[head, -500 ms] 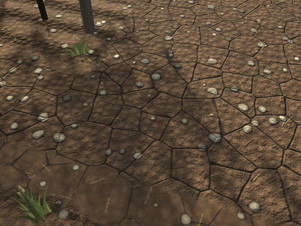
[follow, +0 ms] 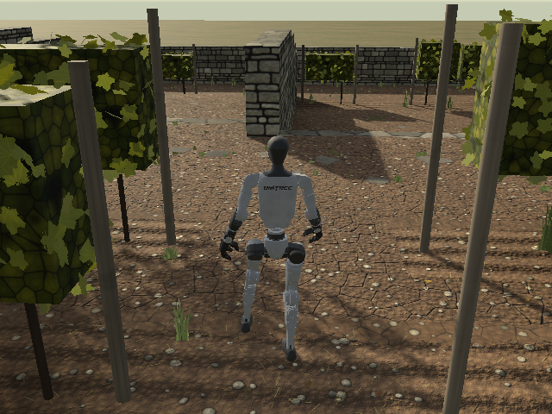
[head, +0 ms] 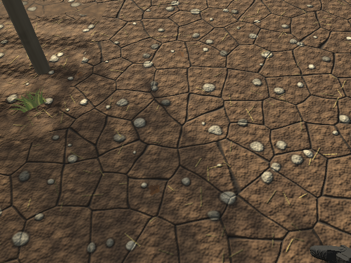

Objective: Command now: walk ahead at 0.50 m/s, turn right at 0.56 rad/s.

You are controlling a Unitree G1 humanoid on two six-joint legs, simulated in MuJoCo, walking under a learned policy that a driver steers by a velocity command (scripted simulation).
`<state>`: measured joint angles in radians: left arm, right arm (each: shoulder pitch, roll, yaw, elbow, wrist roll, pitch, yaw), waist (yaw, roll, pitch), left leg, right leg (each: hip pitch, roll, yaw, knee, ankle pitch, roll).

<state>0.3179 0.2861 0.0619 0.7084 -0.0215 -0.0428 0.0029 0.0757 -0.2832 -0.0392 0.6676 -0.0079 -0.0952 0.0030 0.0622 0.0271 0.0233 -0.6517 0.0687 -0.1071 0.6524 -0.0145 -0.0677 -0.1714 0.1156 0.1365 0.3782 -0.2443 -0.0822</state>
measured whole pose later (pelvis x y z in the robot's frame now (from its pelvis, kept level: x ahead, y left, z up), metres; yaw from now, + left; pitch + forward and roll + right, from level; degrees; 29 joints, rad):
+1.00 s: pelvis +0.51 -0.13 +0.00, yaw -27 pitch +1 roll -1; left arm 0.31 0.26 0.05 0.73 0.01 -0.07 -0.01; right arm 0.14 -0.30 -0.04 0.76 0.01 -0.08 0.02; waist 0.04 0.05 0.02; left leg -0.72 0.13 -0.04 0.76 0.07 -0.03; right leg -0.04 0.10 -0.01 0.24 -0.22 -0.08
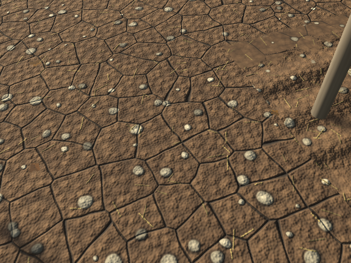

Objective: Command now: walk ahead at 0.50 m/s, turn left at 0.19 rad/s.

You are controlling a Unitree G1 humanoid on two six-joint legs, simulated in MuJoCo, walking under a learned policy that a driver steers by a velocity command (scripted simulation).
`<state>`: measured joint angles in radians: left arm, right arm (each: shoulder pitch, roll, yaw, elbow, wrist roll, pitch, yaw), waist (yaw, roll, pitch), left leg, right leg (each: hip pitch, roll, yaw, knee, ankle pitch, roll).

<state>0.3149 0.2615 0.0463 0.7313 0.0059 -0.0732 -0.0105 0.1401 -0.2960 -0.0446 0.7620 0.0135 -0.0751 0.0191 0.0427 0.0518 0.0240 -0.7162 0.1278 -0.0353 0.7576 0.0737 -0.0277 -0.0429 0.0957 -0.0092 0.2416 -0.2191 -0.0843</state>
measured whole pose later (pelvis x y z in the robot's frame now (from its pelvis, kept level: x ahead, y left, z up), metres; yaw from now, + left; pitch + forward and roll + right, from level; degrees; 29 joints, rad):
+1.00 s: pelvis +0.47 +0.08 -0.01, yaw +22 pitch +0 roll -1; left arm 0.17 0.22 0.01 0.79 0.02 -0.02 -0.02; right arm 0.22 -0.25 -0.03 0.74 -0.02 0.04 -0.03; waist 0.01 0.01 0.03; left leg -0.28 0.03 -0.07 0.57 -0.27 -0.03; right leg -0.33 0.03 -0.01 0.51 -0.18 -0.02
